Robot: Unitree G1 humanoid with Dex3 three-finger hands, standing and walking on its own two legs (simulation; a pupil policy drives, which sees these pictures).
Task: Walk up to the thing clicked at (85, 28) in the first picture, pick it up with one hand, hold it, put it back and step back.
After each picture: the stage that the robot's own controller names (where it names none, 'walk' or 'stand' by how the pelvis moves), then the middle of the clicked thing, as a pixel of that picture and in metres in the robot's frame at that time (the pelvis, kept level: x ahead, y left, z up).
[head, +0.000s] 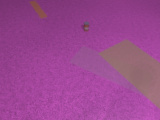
stand; (86, 26) +1.81 -0.04 -0.72
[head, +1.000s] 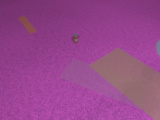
walk; (75, 38) +1.68 +0.22 -0.71
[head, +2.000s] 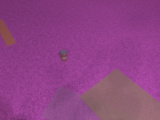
walk; (64, 55) +1.14 +0.28 -0.72
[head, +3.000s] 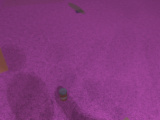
walk; (63, 94) +0.72 +0.20 -0.71
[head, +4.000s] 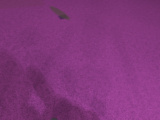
walk; out of the picture +0.45 +0.13 -0.71
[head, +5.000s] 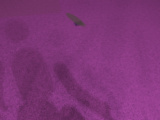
stand; out of the picture +0.39 +0.14 -0.71
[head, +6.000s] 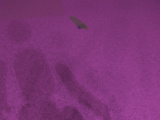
stand; out of the picture +0.39 +0.13 -0.72
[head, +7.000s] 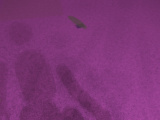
stand; out of the picture +0.41 +0.14 -0.72
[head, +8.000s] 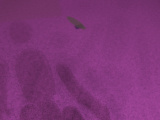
stand; out of the picture +0.39 +0.15 -0.73
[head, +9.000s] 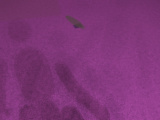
go down; out of the picture +0.38 +0.15 -0.73
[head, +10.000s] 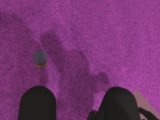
go down; (40, 60) +0.48 +0.16 -0.36
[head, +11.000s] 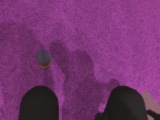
go down; (44, 60) +0.48 +0.16 -0.32
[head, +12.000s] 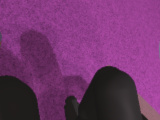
close in; out of the picture +0.48 +0.21 -0.23
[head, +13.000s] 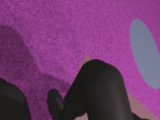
close; out of the picture +0.48 +0.23 -0.23
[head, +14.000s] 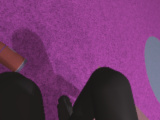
lift; (8, 58) +0.42 +0.14 -0.27
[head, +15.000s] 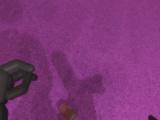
close; (67, 112) +0.38 +0.07 -0.57
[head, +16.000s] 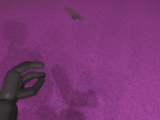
go down; out of the picture +0.34 +0.08 -0.70
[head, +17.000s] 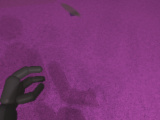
stand; out of the picture +0.35 +0.07 -0.70
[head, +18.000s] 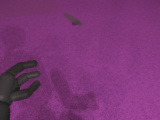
stand; out of the picture +0.34 +0.07 -0.71
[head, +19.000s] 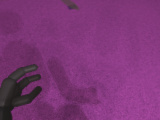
stand; out of the picture +0.36 +0.07 -0.69
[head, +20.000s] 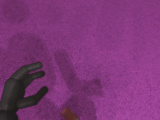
stand; (70, 116) +0.37 +0.07 -0.61
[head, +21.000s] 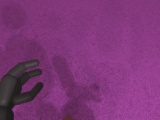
stand; out of the picture +0.37 +0.06 -0.65
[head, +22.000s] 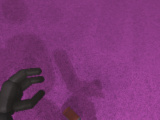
stand; (71, 116) +0.38 +0.06 -0.62
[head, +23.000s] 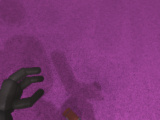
stand; (71, 116) +0.38 +0.05 -0.63
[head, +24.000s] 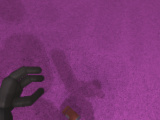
stand; (71, 114) +0.39 +0.05 -0.62
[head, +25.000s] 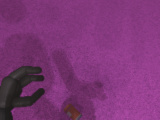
stand; (72, 112) +0.40 +0.05 -0.61
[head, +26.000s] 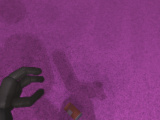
hold; (73, 111) +0.40 +0.04 -0.61
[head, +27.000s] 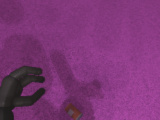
hold; (73, 112) +0.41 +0.03 -0.62
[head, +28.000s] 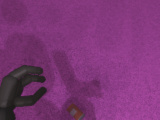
hold; (75, 112) +0.41 +0.03 -0.62
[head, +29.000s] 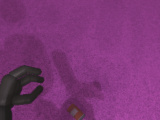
hold; (76, 112) +0.41 +0.02 -0.63
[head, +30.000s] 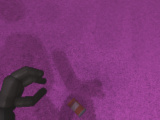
hold; (76, 107) +0.43 +0.02 -0.60
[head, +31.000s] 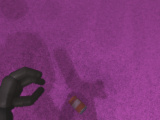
hold; (77, 104) +0.43 +0.02 -0.59
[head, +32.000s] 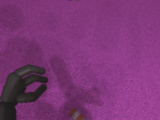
hold; (77, 116) +0.42 +0.02 -0.66
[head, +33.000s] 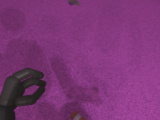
hold; (78, 119) +0.42 +0.01 -0.67
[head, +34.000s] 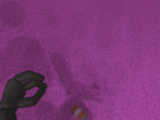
hold; (78, 113) +0.43 +0.01 -0.65
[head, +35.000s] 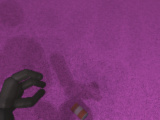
hold; (79, 111) +0.44 +0.00 -0.64
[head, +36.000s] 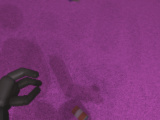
hold; (79, 114) +0.44 -0.01 -0.66
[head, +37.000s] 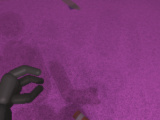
close; (81, 118) +0.45 -0.02 -0.67
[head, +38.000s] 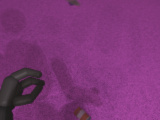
close; (82, 115) +0.45 -0.01 -0.67
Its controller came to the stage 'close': yes
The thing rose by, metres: 0.01
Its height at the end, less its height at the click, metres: -0.02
